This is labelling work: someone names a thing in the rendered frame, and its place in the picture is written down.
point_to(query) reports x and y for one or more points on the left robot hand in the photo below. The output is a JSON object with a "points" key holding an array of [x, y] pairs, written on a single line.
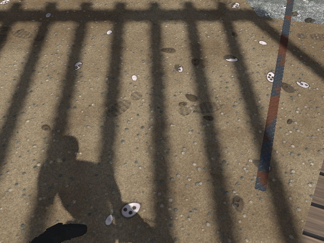
{"points": [[60, 232]]}

